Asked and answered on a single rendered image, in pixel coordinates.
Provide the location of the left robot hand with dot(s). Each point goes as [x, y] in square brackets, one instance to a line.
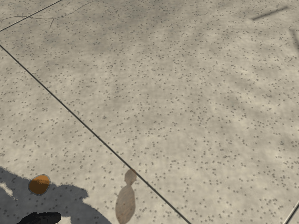
[41, 218]

